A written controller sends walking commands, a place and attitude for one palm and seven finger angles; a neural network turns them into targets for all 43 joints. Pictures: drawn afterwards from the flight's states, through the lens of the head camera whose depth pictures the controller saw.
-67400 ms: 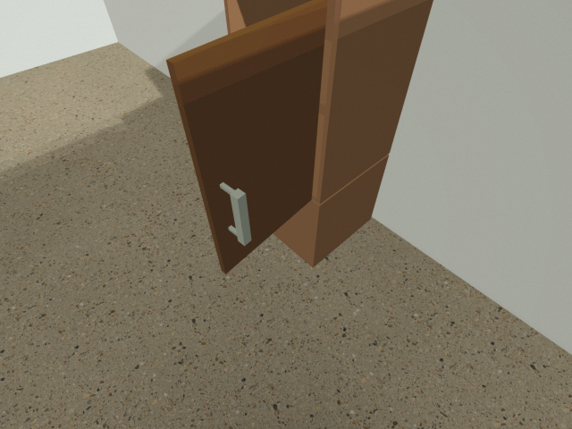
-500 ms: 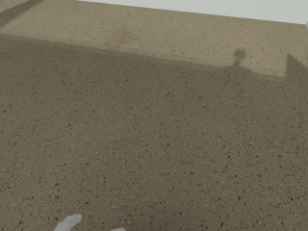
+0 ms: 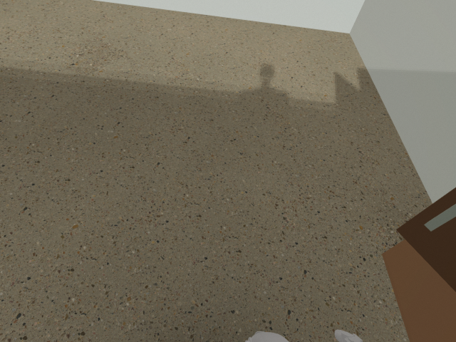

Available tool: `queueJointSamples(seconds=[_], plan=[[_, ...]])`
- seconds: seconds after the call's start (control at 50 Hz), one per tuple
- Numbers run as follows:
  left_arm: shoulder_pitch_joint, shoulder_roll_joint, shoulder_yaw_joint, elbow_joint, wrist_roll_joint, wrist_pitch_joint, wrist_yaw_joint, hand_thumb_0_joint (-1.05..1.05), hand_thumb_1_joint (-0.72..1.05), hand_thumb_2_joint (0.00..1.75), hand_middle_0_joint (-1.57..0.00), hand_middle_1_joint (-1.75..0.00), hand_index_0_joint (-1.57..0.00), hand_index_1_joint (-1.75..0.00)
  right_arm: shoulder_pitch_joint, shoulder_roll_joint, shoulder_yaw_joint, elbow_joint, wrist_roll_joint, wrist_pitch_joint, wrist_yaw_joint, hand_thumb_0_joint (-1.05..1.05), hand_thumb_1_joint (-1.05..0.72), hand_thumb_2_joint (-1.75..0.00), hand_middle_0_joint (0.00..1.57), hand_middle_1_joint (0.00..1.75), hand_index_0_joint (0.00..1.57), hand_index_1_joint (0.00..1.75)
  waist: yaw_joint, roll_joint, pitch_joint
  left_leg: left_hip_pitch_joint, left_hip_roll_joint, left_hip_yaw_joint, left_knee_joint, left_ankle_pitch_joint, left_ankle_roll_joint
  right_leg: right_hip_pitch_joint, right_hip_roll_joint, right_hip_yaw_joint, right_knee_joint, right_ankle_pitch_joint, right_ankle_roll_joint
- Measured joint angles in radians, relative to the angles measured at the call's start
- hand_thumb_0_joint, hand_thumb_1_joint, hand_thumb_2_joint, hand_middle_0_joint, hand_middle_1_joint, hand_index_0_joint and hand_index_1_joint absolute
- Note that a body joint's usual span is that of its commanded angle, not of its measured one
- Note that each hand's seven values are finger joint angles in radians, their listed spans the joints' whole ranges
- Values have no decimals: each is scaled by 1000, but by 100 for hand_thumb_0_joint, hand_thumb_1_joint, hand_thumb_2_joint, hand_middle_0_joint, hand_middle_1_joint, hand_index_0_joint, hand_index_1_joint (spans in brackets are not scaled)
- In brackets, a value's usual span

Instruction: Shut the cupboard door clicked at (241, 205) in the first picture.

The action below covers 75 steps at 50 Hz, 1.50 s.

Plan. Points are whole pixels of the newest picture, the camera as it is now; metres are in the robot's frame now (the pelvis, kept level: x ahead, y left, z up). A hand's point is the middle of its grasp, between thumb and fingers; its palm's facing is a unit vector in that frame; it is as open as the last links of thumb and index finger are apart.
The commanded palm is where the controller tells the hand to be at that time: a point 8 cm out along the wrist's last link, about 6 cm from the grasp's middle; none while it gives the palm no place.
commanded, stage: turn to face it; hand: left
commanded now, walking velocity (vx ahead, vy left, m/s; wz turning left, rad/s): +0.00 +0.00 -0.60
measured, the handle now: (455, 209) +0.50 -0.58 -0.11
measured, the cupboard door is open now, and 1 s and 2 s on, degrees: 32 32 32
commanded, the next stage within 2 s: take the last steps up to it in 1.56 s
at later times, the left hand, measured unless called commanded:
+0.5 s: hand (166, 323) +0.17 +0.12 -0.15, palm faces -0.30 -0.91 -0.27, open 7.3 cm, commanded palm none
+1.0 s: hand (164, 301) +0.21 +0.14 -0.17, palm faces -0.52 -0.83 -0.21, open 7.3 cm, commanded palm none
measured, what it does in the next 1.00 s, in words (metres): steps on the spot, turning right: right foot, then left foot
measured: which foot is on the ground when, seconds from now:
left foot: down 0.00-0.36, up 0.38-0.76, down 0.78-1.00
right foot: up 0.00-0.34, down 0.36-0.78, up 0.80-1.00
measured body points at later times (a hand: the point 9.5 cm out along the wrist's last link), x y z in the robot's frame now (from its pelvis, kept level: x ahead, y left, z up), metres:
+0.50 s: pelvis -0.01 -0.04 +0.00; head +0.02 -0.07 +0.44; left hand +0.18 +0.17 -0.13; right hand -0.05 -0.31 -0.16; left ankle +0.01 +0.10 -0.66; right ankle -0.04 -0.13 -0.74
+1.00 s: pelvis +0.02 -0.01 +0.01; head +0.08 -0.01 +0.45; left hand +0.23 +0.18 -0.15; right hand -0.04 -0.26 -0.12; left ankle +0.08 +0.09 -0.74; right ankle -0.09 -0.11 -0.65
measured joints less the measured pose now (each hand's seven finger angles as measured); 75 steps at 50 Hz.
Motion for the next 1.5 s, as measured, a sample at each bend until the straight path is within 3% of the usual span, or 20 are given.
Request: queueJointSamples(seconds=[0.06,0.16,0.28,0.36,0.42,0.48,0.6,0.7,0.76,0.8,0.84,0.88,0.96,1.12,1.18,1.2,1.24,1.32,1.4,1.5], plan=[[-10,11,7,-9,0,2,-11,1,91,90,-20,-30,-20,-30,15,2,3,6,-1,1,-3,0,-90,-90,20,30,21,30,1,14,7,31,24,32,-51,23,-1,-29,-33,-36,82,41,17],[-32,15,11,-14,-1,8,-15,1,91,90,-20,-30,-20,-30,44,-2,-7,28,1,-4,-2,0,-90,-90,20,30,21,30,-11,31,11,59,54,95,-77,26,-6,-12,-78,-60,17,72,29],[-72,-4,-3,-21,0,5,-17,1,91,90,-20,-30,-20,-30,80,-29,-29,62,-2,4,8,0,-90,-90,20,30,21,30,-43,61,12,60,95,167,-19,-15,-29,82,-85,-103,-219,64,10],[-83,-14,-19,-43,1,-24,-17,1,91,90,-20,-30,-20,-30,115,-58,-45,78,6,15,16,0,-90,-90,20,30,21,30,-52,72,-6,20,121,199,111,-79,-62,200,-72,-119,-474,185,-36],[-87,-46,-35,-39,-3,-47,1,1,91,90,-20,-30,-20,-30,93,-91,-56,95,11,52,8,0,-90,-90,20,30,21,30,-57,116,5,-95,90,48,391,-231,-85,182,-43,-103,-434,145,-69],[-66,-62,-42,-39,-5,-46,16,1,91,90,-20,-30,-20,-30,67,-92,-57,92,10,62,6,1,-91,-90,20,30,20,30,-55,108,5,-183,49,-17,554,-185,-103,199,-37,-68,-486,187,-72],[-32,-63,-45,-25,-4,-43,15,1,91,90,-20,-30,-21,-30,27,-66,-50,53,8,48,18,0,-91,-90,19,30,20,30,-47,72,-2,-229,26,-70,495,-81,-124,210,-18,-6,-569,244,-76],[-9,-58,-39,-17,2,-41,12,1,91,90,-20,-30,-21,-30,-3,-49,-42,38,15,41,15,0,-91,-90,20,30,20,30,-17,45,-8,-154,-6,-77,288,-120,-119,191,0,50,-557,243,-63],[5,-45,-29,-7,-2,-31,14,1,91,90,-20,-30,-21,-30,-13,-40,-34,24,21,22,10,0,-91,-90,20,30,20,30,-8,26,-17,-59,-30,-70,71,-40,-109,160,14,88,-510,222,-43],[5,-28,-21,-1,-10,-17,14,1,91,90,-20,-30,-21,-30,-12,-29,-26,17,16,3,6,0,-91,-90,20,30,20,30,-9,6,-19,-39,-32,-49,19,29,-50,115,18,96,-408,131,-33],[0,-11,-13,5,-7,-7,11,1,91,90,-20,-30,-21,-30,-7,-16,-12,11,7,1,5,0,-91,-90,20,30,21,30,-3,-9,-8,-24,-20,-19,31,-1,-23,52,15,58,-213,18,-22],[-2,1,-3,8,-2,-2,2,1,91,90,-20,-30,-21,-30,5,-8,-3,8,1,2,2,0,-91,-90,20,30,21,30,-2,-7,-5,1,-2,2,4,-8,-19,0,4,14,-41,4,-7],[-14,10,6,0,-2,3,-12,1,91,90,-20,-30,-20,-30,25,-5,0,13,-3,2,-3,0,-90,-90,20,30,21,30,-2,18,5,41,32,37,-53,14,-24,-33,-36,-40,74,40,16],[-54,-2,-3,-9,-3,0,-18,1,91,90,-20,-30,-20,-30,55,-29,-23,46,-3,5,10,0,-90,-90,20,30,21,30,-29,67,17,60,94,128,-16,-24,-55,77,-77,-98,-227,64,7],[-62,-7,-16,-23,-2,-20,-19,1,91,90,-20,-30,-20,-30,80,-51,-36,58,4,13,16,0,-90,-90,20,30,21,30,-39,79,4,37,115,155,74,-77,-80,176,-71,-116,-446,207,-28],[-64,-14,-18,-24,1,-34,-14,1,91,90,-20,-30,-20,-30,81,-62,-41,66,8,20,16,0,-90,-90,20,30,21,30,-37,88,0,8,116,138,148,-136,-87,178,-64,-111,-455,173,-55],[-70,-38,-31,-21,-2,-50,0,1,91,90,-20,-30,-20,-30,68,-87,-50,82,12,45,8,0,-90,-90,20,30,21,30,-44,119,6,-71,86,42,348,-238,-91,167,-47,-105,-423,139,-74],[-52,-63,-44,-20,-6,-56,21,1,91,90,-20,-30,-20,-30,48,-92,-51,95,11,55,4,1,-91,-90,20,30,20,30,-47,113,2,-190,30,-29,574,-184,-106,200,-40,-74,-498,183,-74],[-32,-67,-51,-5,-5,-56,25,1,91,90,-20,-30,-21,-30,37,-72,-44,85,10,48,13,1,-91,-90,19,30,20,30,-48,84,-13,-224,18,-53,531,-107,-114,227,-30,-48,-565,219,-81],[-8,-75,-52,14,1,-56,23,1,91,90,-20,-30,-21,-30,27,-47,-37,86,13,44,14,0,-91,-90,19,30,20,30,-34,61,-30,-179,3,-66,370,-111,-111,242,-13,-21,-585,223,-76]])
